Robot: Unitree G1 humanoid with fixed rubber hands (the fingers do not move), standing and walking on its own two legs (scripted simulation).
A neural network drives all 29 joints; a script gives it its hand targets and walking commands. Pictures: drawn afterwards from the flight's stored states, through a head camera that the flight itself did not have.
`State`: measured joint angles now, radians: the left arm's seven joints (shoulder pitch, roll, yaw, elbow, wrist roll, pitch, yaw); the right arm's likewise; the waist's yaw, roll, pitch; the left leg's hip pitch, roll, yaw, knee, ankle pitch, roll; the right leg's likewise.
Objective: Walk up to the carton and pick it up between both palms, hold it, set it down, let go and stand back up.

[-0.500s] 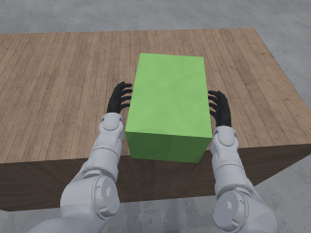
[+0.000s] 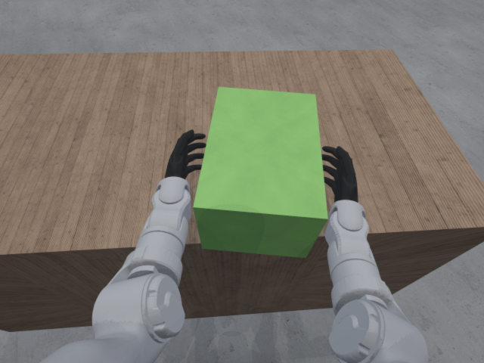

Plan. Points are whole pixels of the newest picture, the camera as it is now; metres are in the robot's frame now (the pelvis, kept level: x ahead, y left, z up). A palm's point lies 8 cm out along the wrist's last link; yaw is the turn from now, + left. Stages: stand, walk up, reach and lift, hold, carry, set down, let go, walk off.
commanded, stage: reach and lift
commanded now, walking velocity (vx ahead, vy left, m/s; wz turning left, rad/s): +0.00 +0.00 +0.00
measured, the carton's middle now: (260, 169) +0.46 -0.04 +0.01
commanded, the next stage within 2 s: none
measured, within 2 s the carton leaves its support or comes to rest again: leaves its support in 0.30 s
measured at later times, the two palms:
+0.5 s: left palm (178, 176) +0.41 +0.11 +0.05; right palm (345, 193) +0.38 -0.18 +0.05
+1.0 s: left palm (175, 168) +0.42 +0.11 +0.07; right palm (346, 183) +0.38 -0.17 +0.07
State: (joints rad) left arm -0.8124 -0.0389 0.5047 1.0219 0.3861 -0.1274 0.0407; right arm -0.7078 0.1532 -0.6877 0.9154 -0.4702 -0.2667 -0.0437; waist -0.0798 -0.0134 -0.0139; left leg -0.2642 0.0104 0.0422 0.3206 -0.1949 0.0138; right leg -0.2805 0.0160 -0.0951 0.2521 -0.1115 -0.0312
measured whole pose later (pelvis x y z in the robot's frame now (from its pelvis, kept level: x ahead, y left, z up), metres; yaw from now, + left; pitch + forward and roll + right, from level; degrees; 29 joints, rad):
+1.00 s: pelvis -0.01 -0.01 +0.00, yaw +0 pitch +10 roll -1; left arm -0.85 0.03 0.37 1.12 0.25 -0.19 0.10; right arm -0.77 0.04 -0.46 1.12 -0.29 -0.37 -0.16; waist -0.06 -0.02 -0.08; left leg -0.31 0.03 0.05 0.31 -0.17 0.00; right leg -0.32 0.03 -0.10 0.23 -0.08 -0.05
